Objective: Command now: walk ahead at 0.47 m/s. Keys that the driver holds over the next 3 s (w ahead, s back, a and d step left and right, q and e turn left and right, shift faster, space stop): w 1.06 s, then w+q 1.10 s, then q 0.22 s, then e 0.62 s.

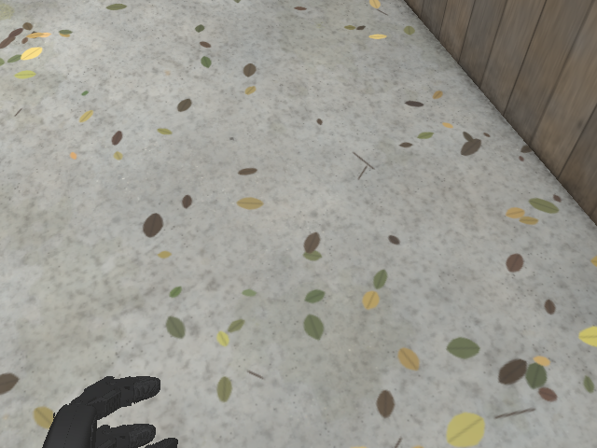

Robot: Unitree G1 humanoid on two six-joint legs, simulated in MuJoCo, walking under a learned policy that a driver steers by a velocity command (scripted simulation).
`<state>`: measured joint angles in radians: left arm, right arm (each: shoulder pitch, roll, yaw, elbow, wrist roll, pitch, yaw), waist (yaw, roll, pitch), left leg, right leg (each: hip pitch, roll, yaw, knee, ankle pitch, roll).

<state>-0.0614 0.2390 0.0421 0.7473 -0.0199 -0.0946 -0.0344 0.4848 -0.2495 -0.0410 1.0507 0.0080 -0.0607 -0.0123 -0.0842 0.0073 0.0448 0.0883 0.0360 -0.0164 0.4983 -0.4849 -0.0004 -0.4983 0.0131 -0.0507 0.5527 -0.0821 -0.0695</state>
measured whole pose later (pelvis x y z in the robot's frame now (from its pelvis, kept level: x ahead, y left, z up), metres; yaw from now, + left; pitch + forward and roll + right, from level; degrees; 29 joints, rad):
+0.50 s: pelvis +0.28 +0.02 +0.01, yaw +0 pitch +2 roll -3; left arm 0.39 0.27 0.06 0.99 -0.02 -0.06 0.00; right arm 0.04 -0.25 -0.03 0.80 0.02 -0.10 0.04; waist 0.07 0.03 0.01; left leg -0.52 0.06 0.01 0.50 -0.03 0.05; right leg 0.07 0.03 -0.04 0.28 -0.39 0.00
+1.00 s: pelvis +0.55 +0.03 +0.02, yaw -1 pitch +2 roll +2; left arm 0.02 0.24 0.03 0.84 -0.02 -0.08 -0.03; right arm 0.39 -0.26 -0.06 0.96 0.02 -0.07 0.00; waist -0.07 -0.04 0.01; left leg 0.07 -0.04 0.06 0.20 -0.31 0.02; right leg -0.59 -0.07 0.00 0.53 0.03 -0.03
